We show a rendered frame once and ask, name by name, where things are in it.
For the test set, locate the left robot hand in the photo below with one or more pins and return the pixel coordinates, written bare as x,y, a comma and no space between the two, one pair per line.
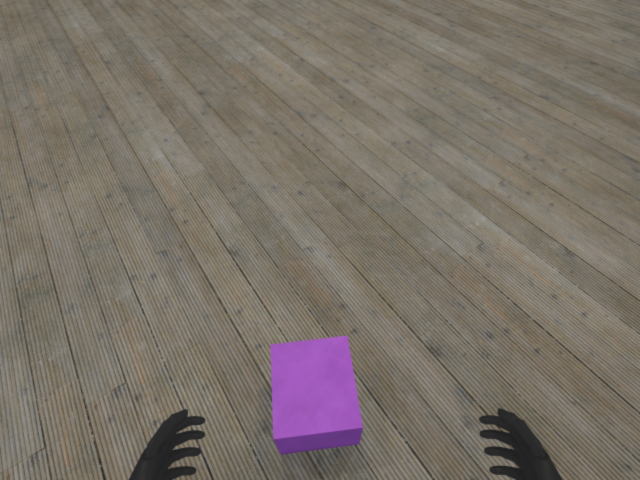
159,454

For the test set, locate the carton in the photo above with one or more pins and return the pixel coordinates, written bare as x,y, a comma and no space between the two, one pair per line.
314,397

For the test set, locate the right robot hand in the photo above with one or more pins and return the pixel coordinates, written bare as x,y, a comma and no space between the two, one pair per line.
533,461

